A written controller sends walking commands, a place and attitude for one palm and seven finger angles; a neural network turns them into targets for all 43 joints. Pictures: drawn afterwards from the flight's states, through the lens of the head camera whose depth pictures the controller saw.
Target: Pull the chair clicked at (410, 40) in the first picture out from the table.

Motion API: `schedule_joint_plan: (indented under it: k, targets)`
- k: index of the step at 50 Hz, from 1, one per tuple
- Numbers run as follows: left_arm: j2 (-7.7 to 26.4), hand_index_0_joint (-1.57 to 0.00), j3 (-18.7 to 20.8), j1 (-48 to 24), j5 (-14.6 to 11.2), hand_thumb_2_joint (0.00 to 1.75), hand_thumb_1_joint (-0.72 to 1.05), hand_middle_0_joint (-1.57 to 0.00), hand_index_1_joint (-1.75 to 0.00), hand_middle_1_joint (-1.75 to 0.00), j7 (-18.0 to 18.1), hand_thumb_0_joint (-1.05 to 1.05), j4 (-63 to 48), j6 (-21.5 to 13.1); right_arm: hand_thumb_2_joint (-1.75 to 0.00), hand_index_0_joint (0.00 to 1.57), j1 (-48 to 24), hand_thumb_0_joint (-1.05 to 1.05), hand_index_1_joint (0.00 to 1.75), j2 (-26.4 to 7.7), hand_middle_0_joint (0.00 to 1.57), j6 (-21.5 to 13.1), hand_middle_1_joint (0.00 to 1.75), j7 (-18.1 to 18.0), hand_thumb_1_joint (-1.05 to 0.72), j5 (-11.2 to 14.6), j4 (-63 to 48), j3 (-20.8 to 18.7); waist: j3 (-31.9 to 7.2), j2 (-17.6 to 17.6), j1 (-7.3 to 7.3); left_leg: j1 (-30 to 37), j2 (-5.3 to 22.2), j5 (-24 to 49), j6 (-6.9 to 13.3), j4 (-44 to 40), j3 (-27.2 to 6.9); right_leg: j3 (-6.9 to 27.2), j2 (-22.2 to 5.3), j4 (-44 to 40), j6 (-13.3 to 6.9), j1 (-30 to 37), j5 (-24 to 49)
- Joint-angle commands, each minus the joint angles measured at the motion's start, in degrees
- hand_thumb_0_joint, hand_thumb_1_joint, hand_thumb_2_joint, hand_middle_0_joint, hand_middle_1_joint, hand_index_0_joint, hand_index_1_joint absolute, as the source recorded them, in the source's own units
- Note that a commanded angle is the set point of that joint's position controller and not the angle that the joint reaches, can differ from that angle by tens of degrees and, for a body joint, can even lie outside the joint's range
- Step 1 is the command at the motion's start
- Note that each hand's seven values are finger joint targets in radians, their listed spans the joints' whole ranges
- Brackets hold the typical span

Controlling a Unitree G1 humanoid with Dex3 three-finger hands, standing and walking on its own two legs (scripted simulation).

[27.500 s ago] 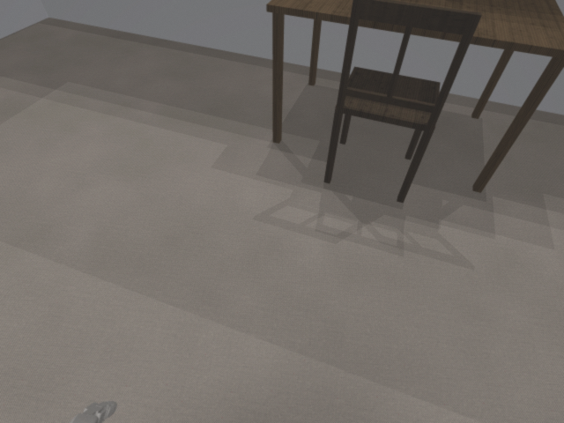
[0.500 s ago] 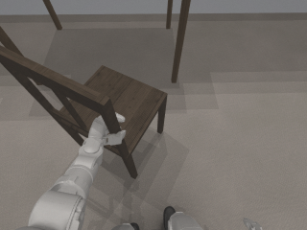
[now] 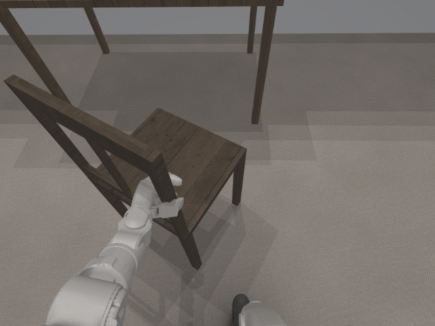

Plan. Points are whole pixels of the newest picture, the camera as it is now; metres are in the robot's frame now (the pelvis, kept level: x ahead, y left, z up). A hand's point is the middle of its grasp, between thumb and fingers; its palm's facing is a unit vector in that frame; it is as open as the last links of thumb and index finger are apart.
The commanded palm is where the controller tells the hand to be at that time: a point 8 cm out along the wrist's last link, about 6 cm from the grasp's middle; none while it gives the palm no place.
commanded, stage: stop walking, hand still on the chair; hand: left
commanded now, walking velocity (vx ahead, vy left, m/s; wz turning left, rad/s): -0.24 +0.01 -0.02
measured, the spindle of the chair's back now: (110, 167) +0.48 +0.27 -0.09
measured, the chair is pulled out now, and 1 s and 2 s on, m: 0.56 0.59 0.59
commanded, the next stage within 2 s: open the thumb and straighten the fingers in 1.02 s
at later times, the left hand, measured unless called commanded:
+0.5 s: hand (174, 216) +0.33 +0.09 -0.06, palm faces -0.08 -0.98 -0.16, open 6.4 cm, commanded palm +0.32 +0.14 -0.04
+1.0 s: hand (173, 218) +0.33 +0.09 -0.06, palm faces -0.15 -0.98 -0.15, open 6.3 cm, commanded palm +0.32 +0.15 -0.04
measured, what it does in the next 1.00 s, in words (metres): shifts its weight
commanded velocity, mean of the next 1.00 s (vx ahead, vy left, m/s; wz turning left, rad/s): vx -0.02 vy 0.02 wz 0.00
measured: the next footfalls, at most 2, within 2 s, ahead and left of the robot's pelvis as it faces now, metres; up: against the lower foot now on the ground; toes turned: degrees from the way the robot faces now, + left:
none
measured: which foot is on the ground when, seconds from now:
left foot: down 0.00-1.00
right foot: down 0.00-1.00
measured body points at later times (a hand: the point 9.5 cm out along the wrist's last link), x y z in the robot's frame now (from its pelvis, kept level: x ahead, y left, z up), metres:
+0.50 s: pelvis +0.04 -0.01 +0.01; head +0.07 -0.03 +0.46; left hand +0.33 +0.14 -0.04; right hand +0.14 -0.25 -0.12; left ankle -0.04 +0.11 -0.73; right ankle +0.12 -0.08 -0.73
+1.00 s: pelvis +0.07 +0.01 +0.01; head +0.09 +0.01 +0.46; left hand +0.33 +0.15 -0.04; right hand +0.20 -0.22 -0.10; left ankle -0.03 +0.11 -0.73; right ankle +0.12 -0.08 -0.73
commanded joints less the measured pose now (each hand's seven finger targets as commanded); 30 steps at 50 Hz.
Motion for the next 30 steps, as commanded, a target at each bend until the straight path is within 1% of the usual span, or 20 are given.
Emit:
schedule_joint_plan:
  k: [1,2,3,4,5,6,7,8,9,10,12,13,15,16,17,19,20,23,26,30]
  targets:
    - [8.62,-0.50,1.46,-23.19,0.57,0.90,0.90,-0.50,-1.45,-1.45,0.45,0.00,-12.86,-3.65,-0.90,0.20,1.48,0.00,0.30,-6.51,0.20,-1.38,0.30,-0.84,-0.90,0.35,-4.77,-2.54,-23.00,5.38,1.61,0.92,10.85,23.99,1.28,-5.44,-5.89,3.11,-1.71,2.41,0.96,20.75,4.72]
    - [8.69,-0.50,1.48,-21.78,0.65,0.90,0.90,-0.50,-1.45,-1.45,0.36,0.00,-12.56,-3.32,-0.90,0.20,1.33,0.00,0.30,-6.66,0.20,-1.10,0.30,-0.82,-0.90,0.50,-5.19,-2.79,-23.33,3.17,1.81,-1.15,9.36,21.65,0.41,-3.85,-4.09,4.18,-3.18,1.17,0.82,23.95,8.95]
    - [8.23,-0.50,0.94,-20.55,0.80,0.90,0.90,-0.50,-1.45,-1.45,0.17,0.00,-12.38,-3.13,-0.90,0.20,1.24,0.00,0.30,-6.58,0.20,-0.93,0.30,-0.71,-0.90,0.71,-5.81,-2.85,-23.08,1.67,1.73,-3.93,7.81,16.27,-0.37,-3.05,-3.14,5.47,-4.79,0.40,0.07,25.28,9.08]
    - [8.17,-0.50,0.67,-20.07,0.75,0.90,0.90,-0.50,-1.45,-1.45,0.06,0.00,-12.79,-3.17,-0.90,0.20,0.49,0.00,0.30,-6.40,0.20,-0.75,0.30,-0.55,-0.90,0.90,-6.59,-2.67,-22.01,0.99,1.92,-6.71,6.67,7.51,-0.54,-2.73,-2.83,7.37,-6.68,-1.08,-0.74,24.60,2.88]
    - [8.24,-0.50,0.73,-18.54,0.65,0.90,0.90,-0.50,-1.45,-1.45,0.21,0.00,-11.80,-3.13,-0.90,0.20,0.75,0.00,0.30,-6.25,0.20,-0.66,0.30,-0.46,-0.90,1.20,-6.61,-2.74,-21.22,-3.28,1.74,-6.98,4.86,0.73,-0.69,-0.75,-2.30,10.33,-8.50,-5.00,-1.03,23.67,-2.70]
    - [9.24,-0.50,2.60,-12.66,1.54,0.90,0.90,-0.50,-1.45,-1.45,0.56,0.00,-20.10,-3.75,-0.90,0.20,1.44,0.00,0.30,-5.01,0.20,0.32,0.30,0.40,-0.90,0.28,-9.87,-3.32,-23.61,-6.23,2.10,-5.12,2.76,-5.01,-0.42,0.78,-1.56,15.44,-11.63,-10.45,-0.93,28.08,-6.00]
    - [9.31,-0.50,2.99,-10.25,1.65,0.90,0.90,-0.50,-1.45,-1.45,0.72,0.00,-20.53,-3.48,-0.90,0.20,0.78,0.00,0.30,-4.76,0.20,0.84,0.30,0.64,-0.90,0.51,-10.41,-3.16,-24.55,-9.67,2.25,-3.99,0.99,-8.55,-0.48,4.84,0.06,18.19,-13.89,-14.31,-0.96,29.20,-8.04]
    - [8.69,-0.50,2.60,-10.33,1.84,0.90,0.90,-0.50,-1.45,-1.45,0.73,0.00,-21.26,-3.25,-0.90,0.20,0.40,0.00,0.30,-4.94,0.20,1.04,0.30,0.75,-0.90,0.71,-10.77,-3.24,-25.48,-9.80,2.52,-3.46,0.66,-10.15,-0.36,9.11,0.07,19.24,-15.49,-15.97,-1.35,29.82,-8.49]
    - [7.92,-0.50,2.21,-10.10,2.15,0.90,0.90,-0.50,-1.45,-1.45,0.86,0.00,-22.50,-2.77,-0.90,0.20,-0.51,0.00,0.30,-4.50,0.20,1.43,0.30,0.93,-0.90,0.56,-11.45,-2.94,-26.03,-9.74,2.88,-2.91,1.26,-10.70,-0.16,10.75,-0.54,18.14,-15.97,-16.19,-1.43,30.99,-7.81]
    - [7.78,-0.50,1.91,-10.43,2.21,0.90,0.90,-0.50,-1.45,-1.45,1.00,0.00,-24.61,-2.21,-0.90,0.20,-1.02,0.00,0.30,-4.62,0.20,1.68,0.30,0.99,-0.90,0.43,-11.92,-2.75,-26.76,-7.38,2.39,-1.39,1.64,-9.86,0.03,9.12,-0.58,16.92,-15.58,-15.50,-1.77,31.28,-5.75]
    - [8.29,-0.50,1.96,-9.75,2.31,0.90,0.90,-0.50,-1.45,-1.45,1.67,0.00,-25.46,-1.32,-0.90,0.20,0.08,0.00,0.30,-4.65,0.20,2.22,0.30,1.08,-0.90,-0.01,-11.37,-2.22,-27.25,-3.73,1.26,4.54,2.84,-6.77,0.68,-1.78,-0.21,11.11,-13.20,-12.97,-1.79,29.63,-5.20]
    - [7.41,-0.50,1.03,-9.38,2.09,0.90,0.90,-0.50,-1.45,-1.45,1.79,0.00,-26.08,-1.07,-0.90,0.20,-0.06,0.00,0.30,-4.56,0.20,2.45,0.30,1.05,-0.90,-0.18,-11.60,-1.78,-26.51,-1.70,0.81,6.21,3.75,-2.69,1.32,-8.59,-1.38,7.58,-10.28,-11.29,-0.35,28.62,-6.56]
    - [6.32,-0.50,-0.25,-8.99,1.81,0.90,0.90,-0.50,-1.45,-1.45,1.76,0.00,-27.95,-1.16,-0.90,0.20,-1.58,0.00,0.30,-5.48,0.20,3.10,0.30,0.56,-0.90,-0.25,-13.14,-1.66,-23.75,6.97,1.40,4.27,7.89,0.91,3.04,-13.57,-5.74,2.97,-3.83,-5.71,2.88,27.85,-5.40]
    - [5.95,-0.50,-0.53,-8.68,1.64,0.90,0.90,-0.50,-1.45,-1.45,1.92,0.00,-28.64,-1.14,-0.90,0.20,-1.99,0.00,0.30,-4.62,0.20,3.46,0.30,0.43,-0.90,0.01,-14.21,-1.40,-23.58,6.62,2.47,1.43,8.89,-0.26,3.42,-14.24,-5.63,2.78,-3.08,-4.70,3.74,30.28,-6.58]
    - [4.78,-0.50,-1.86,-8.05,1.60,0.90,0.90,-0.50,-1.45,-1.45,1.91,0.00,-28.73,-0.89,-0.90,0.20,-2.84,0.00,0.30,-3.74,0.20,3.73,0.30,0.42,-0.90,0.23,-15.10,-1.06,-22.70,4.45,2.62,-0.95,8.42,-4.67,3.04,-14.61,-3.93,3.79,-3.54,-6.00,3.50,31.77,-11.08]
    - [4.34,-0.50,-2.08,-5.85,1.98,0.90,0.90,-0.50,-1.45,-1.45,1.84,0.00,-27.85,-0.04,-0.90,0.20,-2.59,0.00,0.30,-4.24,0.20,4.19,0.30,0.02,-0.90,-0.22,-14.84,-1.38,-18.57,2.50,2.26,-0.45,6.91,-4.65,1.95,-14.29,-2.91,3.87,-3.53,-8.09,1.52,29.02,-11.02]
    - [4.54,-0.50,-2.18,-5.56,2.14,0.90,0.90,-0.50,-1.45,-1.45,1.76,0.00,-29.32,0.03,-0.90,0.20,-2.39,0.00,0.30,-4.48,0.20,4.39,0.30,-0.10,-0.90,-0.28,-14.93,-1.52,-18.23,2.26,1.90,0.72,6.62,-1.85,1.53,-14.36,-2.58,3.05,-3.22,-8.06,1.17,28.75,-8.55]
    - [4.07,-0.50,-2.22,-0.26,2.55,0.90,0.90,-0.50,-1.45,-1.45,1.96,0.00,-29.73,0.25,-0.90,0.20,-1.88,0.00,0.30,-4.28,0.20,4.29,0.30,0.26,-0.90,-0.62,-14.83,-2.06,-18.66,0.53,2.31,3.64,6.18,6.93,0.88,-11.32,-1.17,4.59,-4.70,-7.83,0.68,31.33,1.79]
    - [3.51,-0.50,-2.66,3.47,2.87,0.90,0.90,-0.50,-1.45,-1.45,2.10,0.00,-30.69,0.13,-0.90,0.20,-1.53,0.00,0.30,-3.97,0.20,3.94,0.30,0.67,-0.90,-0.79,-14.34,-2.26,-18.96,-1.80,2.20,5.47,5.39,10.51,0.38,-9.42,-0.64,6.30,-6.54,-8.86,0.67,33.29,8.24]
    - [2.00,-0.50,-4.43,7.19,3.22,0.90,0.90,-0.50,-1.45,-1.45,1.80,0.00,-32.65,0.06,-0.90,0.20,-1.76,0.00,0.30,-4.14,0.20,3.77,0.30,0.96,-0.90,-1.04,-13.98,-2.51,-19.26,-1.73,1.97,8.75,5.90,18.38,-0.09,-9.29,-0.93,4.47,-6.40,-6.30,-0.18,34.07,18.95]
